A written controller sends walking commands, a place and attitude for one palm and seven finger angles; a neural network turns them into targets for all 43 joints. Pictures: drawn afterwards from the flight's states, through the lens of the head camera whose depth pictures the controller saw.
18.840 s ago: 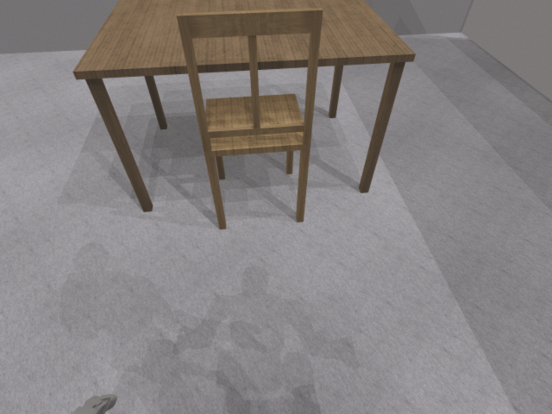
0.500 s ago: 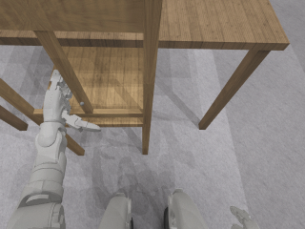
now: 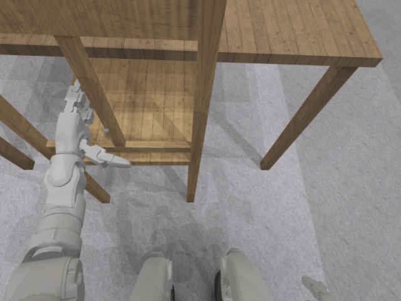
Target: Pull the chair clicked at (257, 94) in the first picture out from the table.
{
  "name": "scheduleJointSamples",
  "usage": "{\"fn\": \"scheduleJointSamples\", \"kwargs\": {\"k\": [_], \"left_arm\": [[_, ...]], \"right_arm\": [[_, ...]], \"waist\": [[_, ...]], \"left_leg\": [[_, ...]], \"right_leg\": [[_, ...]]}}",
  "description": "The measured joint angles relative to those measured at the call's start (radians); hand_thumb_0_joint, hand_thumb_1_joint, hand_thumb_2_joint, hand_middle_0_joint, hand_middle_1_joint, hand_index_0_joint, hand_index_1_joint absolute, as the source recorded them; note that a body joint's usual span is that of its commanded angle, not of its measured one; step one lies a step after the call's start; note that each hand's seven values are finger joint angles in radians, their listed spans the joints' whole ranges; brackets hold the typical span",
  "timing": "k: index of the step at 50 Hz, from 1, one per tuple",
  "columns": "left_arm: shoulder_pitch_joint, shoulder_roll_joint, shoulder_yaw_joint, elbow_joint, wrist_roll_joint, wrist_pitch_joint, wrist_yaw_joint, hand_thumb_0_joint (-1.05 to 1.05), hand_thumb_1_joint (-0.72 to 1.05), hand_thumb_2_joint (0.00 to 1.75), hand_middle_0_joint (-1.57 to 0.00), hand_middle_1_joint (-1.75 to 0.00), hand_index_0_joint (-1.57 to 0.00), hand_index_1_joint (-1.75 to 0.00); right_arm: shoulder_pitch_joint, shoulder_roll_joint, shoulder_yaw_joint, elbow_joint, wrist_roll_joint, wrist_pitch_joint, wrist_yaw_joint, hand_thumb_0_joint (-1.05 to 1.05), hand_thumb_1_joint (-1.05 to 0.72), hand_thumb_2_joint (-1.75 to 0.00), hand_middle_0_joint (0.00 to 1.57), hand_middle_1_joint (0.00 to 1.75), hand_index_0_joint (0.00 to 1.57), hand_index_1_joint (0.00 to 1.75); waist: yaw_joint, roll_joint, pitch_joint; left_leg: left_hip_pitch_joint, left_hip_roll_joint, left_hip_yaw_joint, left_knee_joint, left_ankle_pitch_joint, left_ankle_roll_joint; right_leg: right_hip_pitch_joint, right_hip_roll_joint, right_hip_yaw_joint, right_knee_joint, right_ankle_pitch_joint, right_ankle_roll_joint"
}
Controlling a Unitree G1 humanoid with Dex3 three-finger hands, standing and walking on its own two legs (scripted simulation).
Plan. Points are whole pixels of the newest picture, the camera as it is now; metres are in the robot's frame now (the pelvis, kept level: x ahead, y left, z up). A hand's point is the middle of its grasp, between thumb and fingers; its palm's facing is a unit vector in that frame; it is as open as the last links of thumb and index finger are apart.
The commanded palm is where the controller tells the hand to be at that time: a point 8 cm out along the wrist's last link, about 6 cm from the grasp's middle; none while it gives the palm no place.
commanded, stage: hook a spindle and tug to test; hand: left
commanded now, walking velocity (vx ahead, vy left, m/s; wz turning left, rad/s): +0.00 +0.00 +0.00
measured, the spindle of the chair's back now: (101, 105) +0.47 +0.19 +0.06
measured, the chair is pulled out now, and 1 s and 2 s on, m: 0.00 0.00 0.06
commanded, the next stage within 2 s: step backward, pulling the chair out in 1.54 s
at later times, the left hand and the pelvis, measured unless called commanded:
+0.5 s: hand (111, 132) +0.43 +0.17 +0.02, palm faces +0.00 -1.00 -0.03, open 13.9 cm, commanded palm +0.41 +0.22 +0.02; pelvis +0.00 +0.00 +0.00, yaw +0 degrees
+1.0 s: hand (113, 131) +0.43 +0.17 +0.02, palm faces -0.01 -1.00 -0.02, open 5.7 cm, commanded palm +0.40 +0.21 +0.02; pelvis +0.01 +0.00 +0.00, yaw -1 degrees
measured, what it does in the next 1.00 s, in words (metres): stands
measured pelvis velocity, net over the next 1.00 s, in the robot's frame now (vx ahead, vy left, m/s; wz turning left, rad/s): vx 0.01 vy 0.00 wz -0.01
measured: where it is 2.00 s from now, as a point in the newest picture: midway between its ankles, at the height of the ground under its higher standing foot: outside the picture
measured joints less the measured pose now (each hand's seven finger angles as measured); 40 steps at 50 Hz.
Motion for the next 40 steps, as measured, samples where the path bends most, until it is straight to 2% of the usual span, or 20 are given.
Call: {"fn": "scheduleJointSamples", "kwargs": {"k": [6,10,15,23,32,40], "left_arm": [[-0.011,-0.002,-0.004,0.017,-0.006,0.016,-0.016,-0.02,-0.50,0.30,-0.06,-0.10,-0.07,-0.09],[0.007,-0.015,-0.009,-0.020,-0.010,0.008,-0.005,-0.02,-0.50,0.30,-0.09,-0.18,-0.10,-0.18],[0.012,-0.029,-0.028,-0.031,-0.002,0.005,0.010,-0.02,-0.50,0.30,-0.15,-0.38,-0.16,-0.37],[0.023,-0.027,-0.015,-0.031,0.003,0.013,0.019,-0.02,-0.45,0.32,-0.28,-0.77,-0.29,-0.77],[0.026,-0.020,-0.013,-0.026,-0.007,0.010,0.004,-0.01,-0.10,0.47,-0.42,-1.22,-0.43,-1.22],[0.019,-0.006,0.007,-0.029,-0.011,0.021,-0.008,-0.01,0.32,0.65,-0.43,-1.37,-0.46,-1.37]], "right_arm": [[-0.009,-0.001,0.002,-0.005,0.001,0.004,-0.003,0.00,-0.91,-0.90,0.20,0.30,0.20,0.30],[-0.010,0.001,-0.002,-0.007,-0.001,0.003,-0.002,0.00,-0.91,-0.90,0.20,0.30,0.20,0.30],[-0.009,0.003,-0.002,-0.002,-0.001,0.008,0.003,0.00,-0.91,-0.90,0.20,0.30,0.20,0.30],[-0.012,0.007,0.000,-0.012,-0.002,0.014,0.003,0.00,-0.91,-0.90,0.20,0.30,0.20,0.30],[-0.012,0.005,0.000,-0.004,0.001,0.013,0.000,0.00,-0.91,-0.90,0.20,0.30,0.20,0.30],[-0.018,0.002,-0.002,-0.014,0.002,0.009,-0.002,0.00,-0.91,-0.90,0.20,0.30,0.20,0.30]], "waist": [[0.000,0.002,0.003],[0.002,0.002,0.004],[0.006,0.004,-0.001],[0.001,0.003,0.000],[0.006,0.000,-0.002],[-0.007,-0.002,0.001]], "left_leg": [[-0.008,-0.001,-0.002,0.004,-0.001,0.002],[-0.005,-0.001,0.001,0.001,-0.001,0.003],[0.002,-0.002,0.001,-0.003,-0.003,0.004],[0.005,0.000,0.003,-0.004,-0.005,0.001],[0.008,0.002,-0.001,-0.004,-0.006,-0.003],[0.005,0.007,0.002,-0.003,-0.008,-0.004]], "right_leg": [[-0.005,-0.001,-0.002,0.000,0.000,0.002],[-0.003,-0.001,0.001,-0.004,0.001,0.004],[0.003,-0.002,0.001,-0.006,-0.002,0.005],[0.003,0.001,0.004,-0.003,-0.004,0.002],[0.005,0.002,0.000,0.000,-0.008,-0.002],[0.000,0.008,0.003,-0.001,-0.005,-0.004]]}}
